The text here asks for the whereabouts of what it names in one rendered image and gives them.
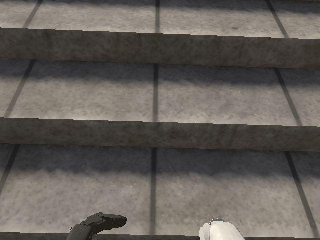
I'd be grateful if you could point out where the robot left hand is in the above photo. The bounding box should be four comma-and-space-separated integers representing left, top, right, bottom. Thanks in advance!
66, 212, 127, 240

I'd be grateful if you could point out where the robot right thigh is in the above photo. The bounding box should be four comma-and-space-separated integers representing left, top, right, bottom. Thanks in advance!
199, 221, 246, 240

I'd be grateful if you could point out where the right robot shin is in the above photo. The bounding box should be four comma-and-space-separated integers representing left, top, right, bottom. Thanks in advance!
209, 218, 224, 226

